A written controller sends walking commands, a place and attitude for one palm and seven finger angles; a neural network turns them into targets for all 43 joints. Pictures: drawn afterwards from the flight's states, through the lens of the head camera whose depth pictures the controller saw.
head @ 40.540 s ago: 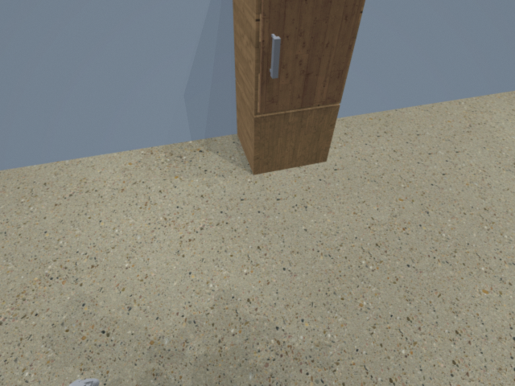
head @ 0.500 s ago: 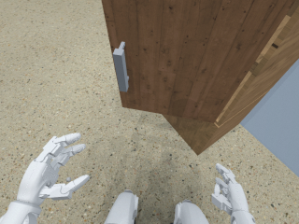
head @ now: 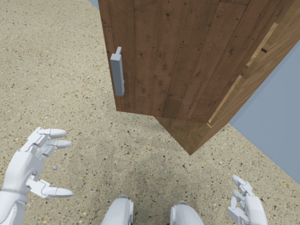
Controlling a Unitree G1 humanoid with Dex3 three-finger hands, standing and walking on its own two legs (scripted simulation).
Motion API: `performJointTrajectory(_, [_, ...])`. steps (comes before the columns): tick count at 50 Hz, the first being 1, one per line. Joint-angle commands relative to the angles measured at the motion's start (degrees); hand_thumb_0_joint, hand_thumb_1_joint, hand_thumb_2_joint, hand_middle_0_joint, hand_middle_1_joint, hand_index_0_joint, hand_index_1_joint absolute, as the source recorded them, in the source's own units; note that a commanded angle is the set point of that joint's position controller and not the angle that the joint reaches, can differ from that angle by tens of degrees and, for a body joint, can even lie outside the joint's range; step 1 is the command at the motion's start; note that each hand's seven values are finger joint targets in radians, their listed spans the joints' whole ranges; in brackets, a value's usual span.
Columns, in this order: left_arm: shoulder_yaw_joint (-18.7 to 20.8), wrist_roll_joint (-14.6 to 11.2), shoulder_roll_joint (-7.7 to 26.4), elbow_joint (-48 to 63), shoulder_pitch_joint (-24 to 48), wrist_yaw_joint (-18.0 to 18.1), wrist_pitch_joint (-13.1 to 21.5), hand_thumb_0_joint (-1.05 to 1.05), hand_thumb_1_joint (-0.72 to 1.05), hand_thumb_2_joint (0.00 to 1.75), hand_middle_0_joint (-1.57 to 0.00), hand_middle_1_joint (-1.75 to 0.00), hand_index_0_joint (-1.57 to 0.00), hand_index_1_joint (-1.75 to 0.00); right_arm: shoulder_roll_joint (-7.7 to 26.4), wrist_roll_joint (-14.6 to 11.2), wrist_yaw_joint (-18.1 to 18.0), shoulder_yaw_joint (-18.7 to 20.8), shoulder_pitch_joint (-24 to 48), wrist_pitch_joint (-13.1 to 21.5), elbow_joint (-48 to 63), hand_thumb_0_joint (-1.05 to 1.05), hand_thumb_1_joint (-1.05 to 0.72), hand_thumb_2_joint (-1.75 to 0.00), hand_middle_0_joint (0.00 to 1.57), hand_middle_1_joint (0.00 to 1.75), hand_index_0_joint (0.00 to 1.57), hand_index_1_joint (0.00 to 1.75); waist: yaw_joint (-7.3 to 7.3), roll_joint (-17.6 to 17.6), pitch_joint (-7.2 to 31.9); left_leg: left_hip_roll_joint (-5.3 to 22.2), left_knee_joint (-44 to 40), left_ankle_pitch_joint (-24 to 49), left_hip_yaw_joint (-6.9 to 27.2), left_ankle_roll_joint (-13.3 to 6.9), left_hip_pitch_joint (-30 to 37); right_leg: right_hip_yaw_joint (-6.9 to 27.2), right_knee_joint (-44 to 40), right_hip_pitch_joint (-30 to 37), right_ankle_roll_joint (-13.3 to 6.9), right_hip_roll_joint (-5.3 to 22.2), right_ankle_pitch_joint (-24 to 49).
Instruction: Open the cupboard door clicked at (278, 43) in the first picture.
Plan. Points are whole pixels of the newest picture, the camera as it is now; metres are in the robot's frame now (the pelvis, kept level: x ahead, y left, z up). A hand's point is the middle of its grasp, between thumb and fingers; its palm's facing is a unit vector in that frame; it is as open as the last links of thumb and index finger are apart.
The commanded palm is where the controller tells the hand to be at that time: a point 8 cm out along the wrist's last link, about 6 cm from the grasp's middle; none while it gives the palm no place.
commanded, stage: raise the hand with hooked fingers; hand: left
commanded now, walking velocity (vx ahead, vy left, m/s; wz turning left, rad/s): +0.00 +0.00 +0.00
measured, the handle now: (119, 72) +0.55 +0.14 +0.04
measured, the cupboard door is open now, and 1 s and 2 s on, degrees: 44 44 44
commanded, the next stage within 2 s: move the hooked fingers beside the handle in 0.90 s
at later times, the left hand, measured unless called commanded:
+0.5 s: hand (43, 145) +0.29 +0.28 +0.05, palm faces -0.06 -1.00 -0.05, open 14.0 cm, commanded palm +0.27 +0.32 +0.05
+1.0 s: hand (43, 146) +0.28 +0.27 +0.05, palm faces -0.06 -1.00 -0.06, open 14.0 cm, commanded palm +0.27 +0.32 +0.05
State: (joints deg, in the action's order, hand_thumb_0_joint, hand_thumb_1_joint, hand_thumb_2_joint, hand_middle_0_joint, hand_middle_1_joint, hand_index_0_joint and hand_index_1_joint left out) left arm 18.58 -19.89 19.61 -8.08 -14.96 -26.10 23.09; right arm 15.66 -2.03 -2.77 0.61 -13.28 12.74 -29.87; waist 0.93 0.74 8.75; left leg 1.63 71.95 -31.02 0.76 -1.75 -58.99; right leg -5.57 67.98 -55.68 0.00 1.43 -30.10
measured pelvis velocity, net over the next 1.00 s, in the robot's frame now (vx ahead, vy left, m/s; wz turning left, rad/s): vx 0.00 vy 0.00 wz -0.01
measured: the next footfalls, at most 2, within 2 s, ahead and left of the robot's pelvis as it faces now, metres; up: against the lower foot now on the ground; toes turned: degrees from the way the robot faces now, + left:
none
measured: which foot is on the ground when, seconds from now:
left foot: down 0.00-1.00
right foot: down 0.00-1.00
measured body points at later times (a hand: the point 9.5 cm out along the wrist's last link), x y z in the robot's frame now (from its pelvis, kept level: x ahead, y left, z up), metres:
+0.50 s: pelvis +0.00 +0.00 +0.00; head +0.10 +0.02 +0.44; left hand +0.28 +0.33 +0.05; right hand +0.16 -0.26 -0.07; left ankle +0.03 +0.10 -0.63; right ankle +0.03 -0.13 -0.63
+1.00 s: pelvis +0.00 +0.00 +0.00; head +0.10 +0.02 +0.44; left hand +0.28 +0.33 +0.05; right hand +0.17 -0.25 -0.08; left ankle +0.03 +0.10 -0.63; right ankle +0.03 -0.13 -0.63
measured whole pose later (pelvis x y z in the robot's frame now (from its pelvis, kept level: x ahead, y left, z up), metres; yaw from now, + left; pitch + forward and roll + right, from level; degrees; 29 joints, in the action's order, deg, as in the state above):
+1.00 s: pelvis +0.00 +0.00 +0.00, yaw -1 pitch +20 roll -4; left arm 25.5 -22.5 25.1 -20.9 -2.0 -34.3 19.9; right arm 16.2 -2.2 -2.7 -1.6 -14.6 11.5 -29.2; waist 0.7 1.4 9.0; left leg 1.9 71.6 -31.0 0.6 -1.8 -60.4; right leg -5.2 67.4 -57.2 0.1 1.0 -29.8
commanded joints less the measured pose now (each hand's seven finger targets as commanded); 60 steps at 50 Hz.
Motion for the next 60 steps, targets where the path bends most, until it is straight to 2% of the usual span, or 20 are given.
performJointTrajectory(1, [6.26, -1.61, 11.07, 9.55, 5.58, -0.67, 2.79, 0.0, -0.5, 0.3, -0.3, -1.2, -0.3, -1.2, 8.61, -0.41, -0.4, 3.07, 0.31, 2.85, 8.17, 0.0, -0.9, -0.9, 0.2, 0.3, 0.2, 0.3, -0.52, 6.03, 13.98, -1.2, -14.1, 12.87, 3.66, 1.14, 15.34, 0.86, -8.76, 5.27, -1.75, -2.7, 6.66])
performJointTrajectory(7, [8.19, -2.4, 13.84, 4.54, 12.66, -3.25, 1.5, 0.0, -0.5, 0.3, -0.3, -1.2, -0.3, -1.2, 9.43, -0.49, -0.97, 2.32, -0.39, 2.56, 8.02, 0.0, -0.9, -0.9, 0.2, 0.3, 0.2, 0.3, 0.07, 4.69, 12.96, -1.36, -13.91, 9.64, 3.61, 0.83, 13.59, 1.25, -9.44, 4.79, -1.74, -2.85, 4.76])
performJointTrajectory(10, [9.31, -2.83, 15.28, 2.86, 15.13, -4.89, 1.35, 0.0, -0.5, 0.3, -0.3, -1.2, -0.3, -1.2, 9.59, -0.5, -1.2, 2.28, -0.83, 2.71, 7.77, 0.0, -0.9, -0.9, 0.2, 0.3, 0.2, 0.3, -0.09, 4.66, 15.01, -1.33, -13.11, 12.43, 3.27, 0.81, 14.55, 1.63, -9.29, 5.67, -1.86, -2.94, 6.51])
performJointTrajectory(13, [10.22, -2.85, 17.12, 1.81, 17.26, -5.86, 1.21, 0.0, -0.5, 0.3, -0.3, -1.2, -0.3, -1.2, 9.81, -0.43, -1.16, 2.2, -1.13, 3.04, 7.43, 0.0, -0.9, -0.9, 0.2, 0.3, 0.2, 0.3, -0.54, 7.07, 15.59, -1.2, -12.86, 15.45, 3.53, 1.02, 15.78, 1.49, -8.54, 5.27, -2.28, -3.07, 8.21])
performJointTrajectory(15, [11.26, -3.44, 17.85, 0.49, 18.0, -6.6, 0.96, 0.0, -0.5, 0.3, -0.3, -1.2, -0.3, -1.2, 9.88, -0.46, -1.11, 2.24, -1.44, 2.92, 7.19, 0.0, -0.9, -0.9, 0.2, 0.3, 0.2, 0.3, -0.45, 5.2, 16.81, -1.13, -12.59, 15.83, 3.23, 0.81, 15.63, 1.67, -9.0, 6.09, -1.94, -2.92, 8.71])
performJointTrajectory(18, [12.66, -3.96, 19.51, -2.55, 20.21, -7.56, 0.47, 0.0, -0.5, 0.3, -0.3, -1.2, -0.3, -1.2, 10.16, -0.47, -1.32, 2.21, -1.78, 2.85, 6.82, 0.0, -0.9, -0.9, 0.2, 0.3, 0.2, 0.3, -0.48, 4.87, 15.55, -1.18, -11.77, 15.41, 2.79, 0.58, 13.37, 2.07, -8.97, 6.18, -2.11, -3.01, 8.46])
performJointTrajectory(20, [12.89, -4.05, 19.87, -3.96, 21.85, -8.32, 0.07, 0.0, -0.5, 0.3, -0.3, -1.2, -0.3, -1.2, 10.35, -0.63, -1.37, 2.29, -2.09, 2.54, 6.68, 0.0, -0.9, -0.9, 0.2, 0.3, 0.2, 0.3, -0.15, 4.77, 16.54, -1.16, -11.57, 15.26, 2.45, 0.49, 13.54, 2.32, -9.11, 6.18, -1.81, -2.89, 8.59])
performJointTrajectory(23, [12.02, -4.7, 18.61, -3.4, 19.42, -9.11, -0.19, 0.0, -0.5, 0.3, -0.3, -1.2, -0.3, -1.2, 10.21, -0.65, -1.04, 2.51, -2.18, 2.89, 7.53, 0.0, -0.9, -0.9, 0.2, 0.3, 0.2, 0.3, -1.03, 5.39, 17.99, -1.27, -11.5, 18.03, 2.28, 0.42, 14.36, 2.43, -8.98, 7.61, -2.07, -2.88, 10.76])
performJointTrajectory(30, [13.73, -4.47, 19.74, -2.17, 18.28, -7.39, 0.33, 0.0, -0.5, 0.3, -0.3, -1.2, -0.3, -1.2, 10.18, -0.53, -0.41, 2.74, -2.65, 2.21, 7.8, 0.0, -0.9, -0.9, 0.2, 0.3, 0.2, 0.3, -0.74, 4.92, 17.25, -1.05, -11.6, 17.99, 2.27, 0.56, 14.09, 2.19, -8.67, 6.57, -1.7, -3.01, 10.66])
performJointTrajectory(34, [13.69, -3.96, 20.41, 0.23, 18.89, -6.78, 1.37, 0.0, -0.5, 0.3, -0.3, -1.2, -0.3, -1.2, 10.27, -0.5, -0.42, 2.73, -3.11, 2.18, 7.61, 0.0, -0.9, -0.9, 0.2, 0.3, 0.2, 0.3, -0.7, 6.81, 19.35, -0.73, -11.98, 20.05, 2.85, 0.92, 16.98, 1.84, -8.13, 5.63, -1.82, -3.12, 11.16])
performJointTrajectory(36, [12.71, -3.98, 19.4, 0.13, 18.42, -6.95, 1.25, 0.0, -0.5, 0.3, -0.3, -1.2, -0.3, -1.2, 10.19, -0.63, -0.38, 2.74, -2.71, 2.09, 7.6, 0.0, -0.9, -0.9, 0.2, 0.3, 0.2, 0.3, -0.52, 8.11, 18.23, -0.77, -12.24, 19.35, 2.94, 1.04, 17.15, 1.74, -8.36, 4.9, -1.71, -2.93, 10.74])
performJointTrajectory(38, [12.77, -4.04, 19.55, -0.63, 19.02, -7.06, 0.95, 0.0, -0.5, 0.3, -0.3, -1.2, -0.3, -1.2, 10.32, -0.54, -0.59, 2.71, -2.91, 2.12, 7.66, 0.0, -0.9, -0.9, 0.2, 0.3, 0.2, 0.3, -0.25, 6.37, 17.22, -0.75, -12.23, 18.8, 3.31, 0.98, 16.35, 1.42, -8.17, 4.39, -1.89, -3.24, 10.15])
performJointTrajectory(44, [12.48, -4.08, 19.14, -1.59, 19.02, -7.81, 0.28, 0.0, -0.5, 0.3, -0.3, -1.2, -0.3, -1.2, 10.25, -0.61, -0.59, 2.46, -2.75, 1.86, 7.67, 0.0, -0.9, -0.9, 0.2, 0.3, 0.2, 0.3, -0.45, 6.5, 18.35, -0.8, -12.08, 19.0, 3.16, 1.09, 16.91, 1.49, -8.26, 4.82, -1.78, -3.17, 10.53])
performJointTrajectory(45, [12.33, -4.24, 18.87, -1.5, 19.42, -7.83, 0.31, 0.0, -0.5, 0.3, -0.3, -1.2, -0.3, -1.2, 10.24, -0.63, -0.66, 2.58, -2.57, 1.77, 7.85, 0.0, -0.9, -0.9, 0.2, 0.3, 0.2, 0.3, -0.1, 5.06, 17.7, -0.88, -12.03, 18.1, 3.22, 0.93, 16.17, 1.53, -8.49, 4.73, -1.62, -3.06, 10.33])
performJointTrajectory(50, [11.81, -3.87, 18.69, -2.66, 20.32, -8.05, 0.07, 0.0, -0.5, 0.3, -0.3, -1.2, -0.3, -1.2, 10.25, -0.72, -0.89, 2.41, -2.42, 1.52, 8.0, 0.0, -0.9, -0.9, 0.2, 0.3, 0.2, 0.3, 0.05, 5.06, 16.72, -1.06, -12.01, 15.01, 2.85, 0.7, 15.0, 1.85, -8.82, 4.43, -1.66, -3.09, 8.5])
performJointTrajectory(52, [10.22, -3.51, 18.12, -2.68, 26.22, -7.66, 0.22, 0.0, -0.5, 0.3, -0.3, -1.2, -0.3, -1.2, 10.33, -0.66, -1.27, 2.19, -2.24, 1.42, 7.21, 0.0, -0.9, -0.9, 0.2, 0.3, 0.2, 0.3, 1.22, 5.23, 15.83, -1.11, -11.55, 12.74, 3.04, 0.51, 13.89, 1.99, -8.62, 3.0, -1.52, -2.9, 7.21])
performJointTrajectory(54, [11.27, -2.96, 20.06, -3.45, 29.44, -7.42, 0.65, 0.0, -0.5, 0.3, -0.3, -1.2, -0.3, -1.2, 10.55, -0.55, -1.65, 2.07, -2.79, 1.35, 6.49, 0.0, -0.9, -0.9, 0.2, 0.3, 0.2, 0.3, 1.08, 5.78, 17.19, -0.95, -11.11, 13.55, 3.11, 0.63, 14.75, 2.1, -8.18, 2.96, -1.83, -3.06, 7.48])
performJointTrajectory(56, [9.15, -2.47, 18.47, -3.48, 30.95, -7.3, 0.56, 0.0, -0.5, 0.3, -0.3, -1.2, -0.3, -1.2, 10.31, -0.65, -1.72, 2.04, -2.54, 1.22, 6.63, 0.0, -0.9, -0.9, 0.2, 0.3, 0.2, 0.3, 1.23, 6.41, 17.53, -1.01, -11.41, 13.3, 3.13, 0.58, 15.33, 2.12, -8.29, 2.81, -1.78, -2.78, 7.46])
performJointTrajectory(58, [9.58, -1.85, 19.97, -4.85, 33.07, -6.88, 0.16, 0.0, -0.5, 0.3, -0.3, -1.2, -0.3, -1.2, 10.55, -0.47, -1.87, 1.9, -2.95, 1.05, 6.28, 0.0, -0.9, -0.9, 0.2, 0.3, 0.2, 0.3, 1.05, 6.88, 17.83, -0.99, -11.21, 13.81, 3.26, 0.56, 14.9, 2.15, -7.96, 2.78, -2.07, -2.88, 7.59])
performJointTrajectory(60, [10.53, -1.24, 21.22, -7.62, 34.56, -6.54, -0.64, 0.0, -0.5, 0.3, -0.3, -1.2, -0.3, -1.2, 10.62, -0.64, -1.93, 1.89, -3.17, 0.33, 5.81, 0.0, -0.9, -0.9, 0.2, 0.3, 0.2, 0.3, 1.21, 5.37, 17.98, -0.91, -11.12, 13.38, 2.77, 0.43, 14.21, 2.63, -8.63, 3.71, -1.75, -2.7, 7.68])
